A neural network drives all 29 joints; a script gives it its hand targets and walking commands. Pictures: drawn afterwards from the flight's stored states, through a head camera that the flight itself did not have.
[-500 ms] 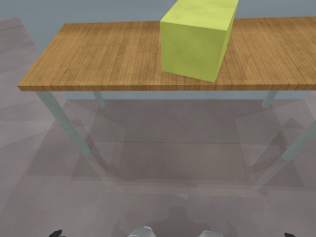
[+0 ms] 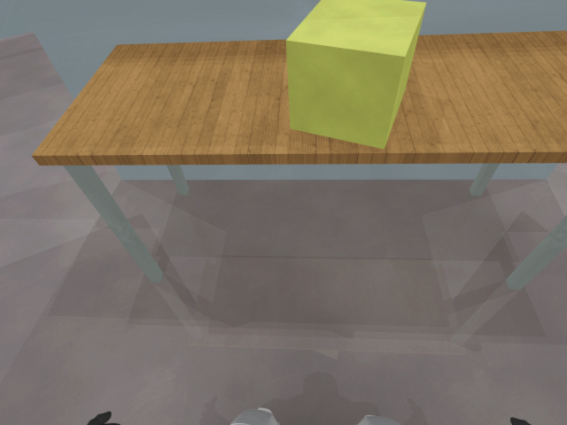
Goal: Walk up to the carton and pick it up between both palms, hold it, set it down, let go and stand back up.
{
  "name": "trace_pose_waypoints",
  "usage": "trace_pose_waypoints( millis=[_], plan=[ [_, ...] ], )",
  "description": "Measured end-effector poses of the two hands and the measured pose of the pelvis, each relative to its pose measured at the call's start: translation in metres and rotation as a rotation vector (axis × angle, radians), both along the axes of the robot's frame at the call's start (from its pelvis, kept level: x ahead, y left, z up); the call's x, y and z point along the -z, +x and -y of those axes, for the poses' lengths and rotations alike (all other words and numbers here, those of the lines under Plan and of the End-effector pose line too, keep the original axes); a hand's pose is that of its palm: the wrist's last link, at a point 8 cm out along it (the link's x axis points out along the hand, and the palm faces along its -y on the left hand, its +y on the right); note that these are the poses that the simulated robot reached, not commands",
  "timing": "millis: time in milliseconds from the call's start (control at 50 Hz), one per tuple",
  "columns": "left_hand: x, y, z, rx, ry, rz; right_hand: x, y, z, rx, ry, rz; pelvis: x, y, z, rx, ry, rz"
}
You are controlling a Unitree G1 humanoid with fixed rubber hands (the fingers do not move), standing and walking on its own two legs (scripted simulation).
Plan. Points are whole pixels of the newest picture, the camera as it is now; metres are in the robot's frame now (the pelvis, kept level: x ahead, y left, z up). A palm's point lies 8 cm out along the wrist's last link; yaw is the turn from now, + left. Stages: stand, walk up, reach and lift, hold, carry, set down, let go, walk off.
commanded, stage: walk up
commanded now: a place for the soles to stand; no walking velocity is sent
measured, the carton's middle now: (354, 69) +0.83 -0.11 +0.06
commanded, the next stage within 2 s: none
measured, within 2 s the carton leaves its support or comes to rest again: neither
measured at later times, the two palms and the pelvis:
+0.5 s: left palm out of the picture +0.07 +0.32 -0.09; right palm out of the picture +0.09 -0.31 -0.11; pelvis +0.00 +0.00 +0.00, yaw +0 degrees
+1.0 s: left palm out of the picture +0.07 +0.32 -0.09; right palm out of the picture +0.08 -0.31 -0.11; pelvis +0.00 +0.00 +0.00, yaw +0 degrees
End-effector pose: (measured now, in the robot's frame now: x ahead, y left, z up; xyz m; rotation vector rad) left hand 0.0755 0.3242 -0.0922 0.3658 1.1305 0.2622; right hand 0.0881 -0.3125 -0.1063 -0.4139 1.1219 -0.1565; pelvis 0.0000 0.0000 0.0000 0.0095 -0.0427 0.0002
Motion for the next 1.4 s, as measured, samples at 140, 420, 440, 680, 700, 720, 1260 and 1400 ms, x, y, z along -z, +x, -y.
trace_pose_waypoints(
  millis=[140, 420, 440, 680, 700, 720, 1260, 1400],
  plan=[
    [-0.0006, -0.0003, 0.0003, 0.0, 0.001, 0.004, -0.0002, -0.0004, 0.0002, 0.0, 0.001, 0.004, 0.0, -0.0009, 0.0003, 0.0, 0.0, 0.001],
    [-0.0009, -0.0031, 0.0005, -0.002, 0.001, 0.009, -0.0006, -0.0021, 0.0008, 0.001, 0.002, 0.011, 0.0001, -0.0033, 0.0008, 0.0, 0.001, 0.005],
    [-0.0008, -0.0032, 0.0003, -0.003, 0.0, 0.008, -0.0005, -0.0022, 0.0007, 0.001, 0.001, 0.01, 0.0001, -0.0033, 0.0006, 0.0, 0.001, 0.005],
    [-0.0004, -0.0031, -0.0003, -0.003, -0.001, 0.008, -0.0003, -0.0031, 0.0003, 0.002, 0.001, 0.006, 0.0002, -0.0031, 0.0, -0.001, 0.0, 0.004],
    [-0.0004, -0.0031, -0.0003, -0.003, -0.001, 0.008, -0.0003, -0.0031, 0.0003, 0.002, 0.001, 0.006, 0.0002, -0.0031, -0.0001, -0.001, 0.0, 0.004],
    [-0.0003, -0.0031, -0.0003, -0.003, -0.001, 0.008, -0.0003, -0.0032, 0.0002, 0.003, 0.001, 0.005, 0.0002, -0.003, -0.0001, -0.001, 0.0, 0.004],
    [0.0004, -0.0045, -0.0013, -0.004, -0.002, 0.009, -0.0006, -0.0041, -0.0008, 0.002, 0.001, 0.007, 0.0004, -0.0041, -0.0012, -0.001, -0.002, 0.006],
    [0.0009, -0.0052, -0.0024, -0.004, -0.004, 0.01, -0.001, -0.0046, -0.0018, 0.001, -0.001, 0.007, 0.0006, -0.0049, -0.0023, -0.001, -0.003, 0.007]
  ],
)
